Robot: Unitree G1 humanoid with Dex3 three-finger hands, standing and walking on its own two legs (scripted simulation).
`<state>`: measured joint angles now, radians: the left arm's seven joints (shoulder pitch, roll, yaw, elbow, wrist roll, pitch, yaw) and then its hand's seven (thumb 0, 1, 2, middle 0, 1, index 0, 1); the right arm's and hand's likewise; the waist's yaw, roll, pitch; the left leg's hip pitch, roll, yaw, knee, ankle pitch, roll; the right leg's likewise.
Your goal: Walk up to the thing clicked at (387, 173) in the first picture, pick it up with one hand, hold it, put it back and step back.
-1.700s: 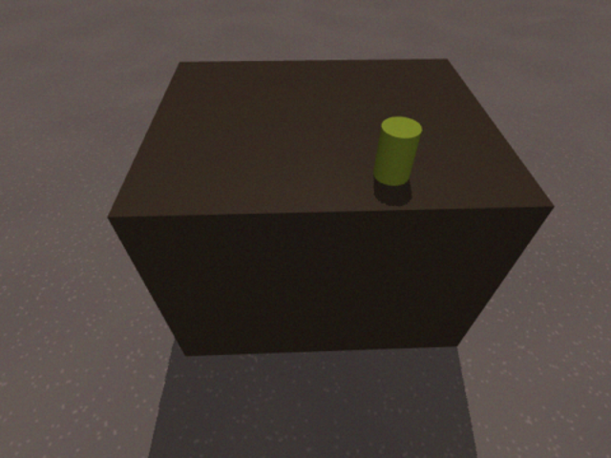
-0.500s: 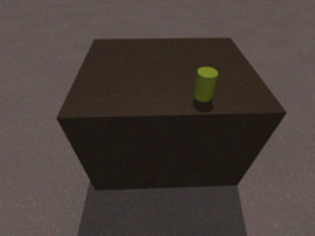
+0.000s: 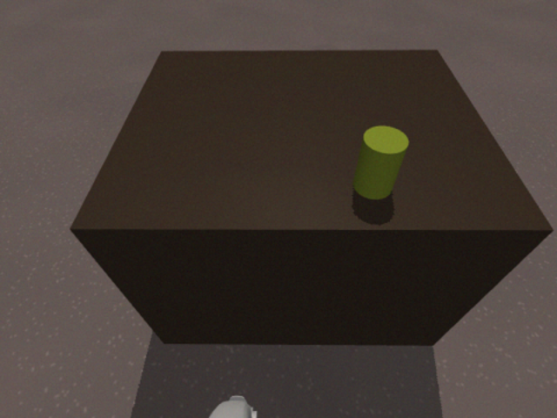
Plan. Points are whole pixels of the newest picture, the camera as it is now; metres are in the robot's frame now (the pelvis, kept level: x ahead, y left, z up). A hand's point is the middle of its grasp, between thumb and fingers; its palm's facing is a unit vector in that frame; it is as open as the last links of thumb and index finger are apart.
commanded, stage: walk up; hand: right
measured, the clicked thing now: (378, 163) +0.61 -0.19 -0.01
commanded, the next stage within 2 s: none
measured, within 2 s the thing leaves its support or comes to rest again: neither
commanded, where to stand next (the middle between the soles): +0.17 +0.03 m, yaw -1 degrees
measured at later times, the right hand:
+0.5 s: hand (427, 386) +0.21 -0.23 -0.15, palm faces +0.00 +0.93 -0.36, open 7.4 cm
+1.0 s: hand out of the picture +0.16 -0.23 -0.15, palm faces -0.04 +0.91 -0.42, open 7.4 cm
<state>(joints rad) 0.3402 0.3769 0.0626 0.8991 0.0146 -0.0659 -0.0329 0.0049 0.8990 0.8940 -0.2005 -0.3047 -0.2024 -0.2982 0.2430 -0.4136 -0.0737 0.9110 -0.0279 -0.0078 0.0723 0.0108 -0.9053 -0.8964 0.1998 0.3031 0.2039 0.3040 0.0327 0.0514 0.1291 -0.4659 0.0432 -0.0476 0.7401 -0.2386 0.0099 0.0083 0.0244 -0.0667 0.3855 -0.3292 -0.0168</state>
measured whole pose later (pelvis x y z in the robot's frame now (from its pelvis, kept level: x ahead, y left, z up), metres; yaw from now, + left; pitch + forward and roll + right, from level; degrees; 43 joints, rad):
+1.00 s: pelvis +0.11 +0.04 -0.01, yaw +0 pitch -3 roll +1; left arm 0.13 0.38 0.05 0.90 0.01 0.05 -0.02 0.00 0.90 0.89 -0.20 -0.30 -0.20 -0.30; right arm 0.25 -0.36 -0.01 0.98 -0.03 -0.03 -0.01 0.01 -0.90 -0.90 0.20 0.30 0.21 0.30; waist 0.00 -0.07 0.07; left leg -0.18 0.00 -0.03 0.60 -0.37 0.00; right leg -0.33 -0.03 0.00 0.69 -0.39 -0.02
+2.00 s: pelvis +0.11 +0.03 +0.01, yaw -1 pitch -2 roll +0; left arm 0.07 0.34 0.04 1.13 0.01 0.01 -0.03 0.00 0.90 0.89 -0.20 -0.30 -0.20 -0.30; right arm 0.14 -0.36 0.00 1.12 -0.02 -0.03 0.00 0.01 -0.90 -0.90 0.20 0.30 0.21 0.30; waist 0.00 0.00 0.05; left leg -0.07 0.02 -0.02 0.35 -0.24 -0.03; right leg -0.18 -0.02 -0.01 0.37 -0.14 0.01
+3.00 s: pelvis +0.12 +0.02 +0.01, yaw -1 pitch -2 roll +0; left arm 0.09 0.36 0.00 1.13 0.00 -0.01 -0.02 0.00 0.90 0.89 -0.20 -0.30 -0.20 -0.30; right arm 0.13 -0.36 0.00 1.13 -0.02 -0.01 0.01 0.01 -0.90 -0.90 0.20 0.30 0.21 0.30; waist 0.00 0.00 0.05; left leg -0.05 0.03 -0.02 0.31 -0.23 -0.04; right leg -0.17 -0.01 -0.01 0.36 -0.14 0.00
